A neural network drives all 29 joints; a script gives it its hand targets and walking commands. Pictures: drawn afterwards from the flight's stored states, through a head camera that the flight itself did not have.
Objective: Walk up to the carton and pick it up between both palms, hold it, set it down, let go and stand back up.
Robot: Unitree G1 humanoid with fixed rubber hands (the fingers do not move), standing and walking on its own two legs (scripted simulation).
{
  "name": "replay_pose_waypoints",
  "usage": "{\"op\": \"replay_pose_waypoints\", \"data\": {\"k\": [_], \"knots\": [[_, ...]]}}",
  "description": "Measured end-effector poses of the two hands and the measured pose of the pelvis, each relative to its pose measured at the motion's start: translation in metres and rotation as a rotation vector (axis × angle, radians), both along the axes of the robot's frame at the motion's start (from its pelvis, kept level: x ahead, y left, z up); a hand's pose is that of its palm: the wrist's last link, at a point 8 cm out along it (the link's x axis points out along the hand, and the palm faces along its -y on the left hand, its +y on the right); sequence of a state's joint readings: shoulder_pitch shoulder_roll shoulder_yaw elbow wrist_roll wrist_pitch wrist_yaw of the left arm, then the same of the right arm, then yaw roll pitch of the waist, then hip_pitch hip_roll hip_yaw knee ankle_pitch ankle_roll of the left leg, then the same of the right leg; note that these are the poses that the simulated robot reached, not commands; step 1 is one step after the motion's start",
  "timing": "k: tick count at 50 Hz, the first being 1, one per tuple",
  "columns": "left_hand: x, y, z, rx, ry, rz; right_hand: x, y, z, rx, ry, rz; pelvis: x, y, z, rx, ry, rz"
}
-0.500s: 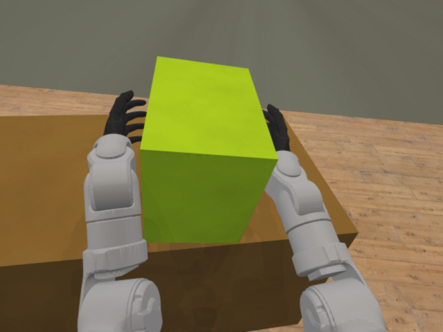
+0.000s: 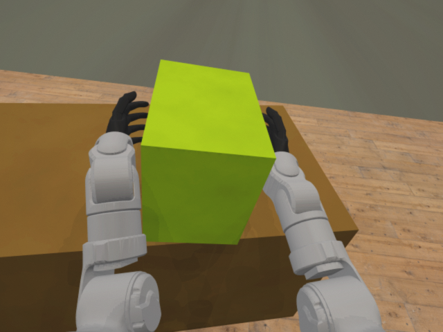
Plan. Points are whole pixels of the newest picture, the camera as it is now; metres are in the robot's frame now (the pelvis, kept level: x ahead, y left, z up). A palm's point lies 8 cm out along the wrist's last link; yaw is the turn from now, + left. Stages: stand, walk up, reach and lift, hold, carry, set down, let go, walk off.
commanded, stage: hold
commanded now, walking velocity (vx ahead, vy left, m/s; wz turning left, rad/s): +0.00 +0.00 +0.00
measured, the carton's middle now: (199, 152) +0.40 +0.02 +0.16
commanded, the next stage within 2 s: none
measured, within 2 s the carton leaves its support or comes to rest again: neither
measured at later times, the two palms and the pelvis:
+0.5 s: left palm (114, 133) +0.37 +0.15 +0.22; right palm (273, 145) +0.37 -0.11 +0.20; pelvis +0.00 +0.01 +0.00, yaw +1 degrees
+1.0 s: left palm (118, 135) +0.37 +0.15 +0.21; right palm (276, 148) +0.36 -0.11 +0.19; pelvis +0.00 +0.00 +0.00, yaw +1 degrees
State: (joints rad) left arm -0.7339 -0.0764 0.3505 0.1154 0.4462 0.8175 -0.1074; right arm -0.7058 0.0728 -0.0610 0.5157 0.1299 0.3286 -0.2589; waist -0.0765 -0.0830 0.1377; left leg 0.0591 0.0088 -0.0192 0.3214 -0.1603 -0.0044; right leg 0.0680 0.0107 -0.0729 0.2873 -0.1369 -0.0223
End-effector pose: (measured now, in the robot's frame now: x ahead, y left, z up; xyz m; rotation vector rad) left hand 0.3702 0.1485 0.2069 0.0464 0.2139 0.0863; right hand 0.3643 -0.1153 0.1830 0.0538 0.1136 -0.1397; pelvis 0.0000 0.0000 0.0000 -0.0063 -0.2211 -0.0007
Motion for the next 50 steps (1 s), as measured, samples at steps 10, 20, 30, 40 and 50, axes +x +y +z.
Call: {"op": "replay_pose_waypoints", "data": {"k": [10, 20, 30, 40, 50], "knots": [[-0.004, 0.006, 0.006, 0.002, -0.066, 0.008, 0.000, 0.005, 0.016, -0.007, -0.066, 0.007, 0.002, 0.005, 0.000, -0.010, -0.005, 0.009], [-0.005, 0.009, 0.008, 0.019, -0.073, 0.020, 0.001, 0.009, 0.012, 0.025, -0.075, 0.018, 0.004, 0.007, -0.001, -0.015, 0.002, 0.012], [-0.003, 0.005, 0.006, 0.017, -0.029, 0.018, 0.001, 0.005, 0.006, 0.006, -0.030, 0.014, 0.003, 0.006, 0.000, -0.006, -0.010, 0.003], [-0.005, 0.002, 0.009, 0.013, -0.052, 0.017, -0.001, 0.002, 0.011, 0.007, -0.054, 0.012, -0.001, 0.002, 0.000, -0.007, -0.011, 0.006], [-0.005, 0.001, 0.008, 0.008, -0.047, 0.016, -0.001, 0.001, 0.010, 0.014, -0.050, 0.013, -0.002, -0.002, 0.000, -0.006, 0.000, 0.011]]}}
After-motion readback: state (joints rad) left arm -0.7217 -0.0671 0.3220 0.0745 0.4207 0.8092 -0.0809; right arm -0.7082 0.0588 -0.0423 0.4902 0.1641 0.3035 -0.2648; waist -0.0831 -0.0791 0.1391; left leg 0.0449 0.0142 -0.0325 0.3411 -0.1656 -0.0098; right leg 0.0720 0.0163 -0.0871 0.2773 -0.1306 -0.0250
